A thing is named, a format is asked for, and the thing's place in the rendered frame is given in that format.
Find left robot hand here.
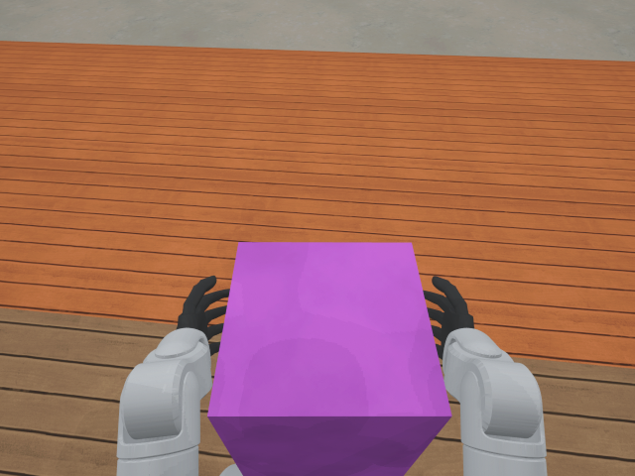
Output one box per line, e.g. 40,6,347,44
176,276,230,356

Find right robot hand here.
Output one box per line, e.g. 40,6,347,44
423,276,474,360

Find right robot forearm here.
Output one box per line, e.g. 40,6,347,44
443,328,548,476

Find carton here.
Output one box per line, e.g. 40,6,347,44
207,242,452,476

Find left robot forearm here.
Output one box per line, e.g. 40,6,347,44
117,328,212,476

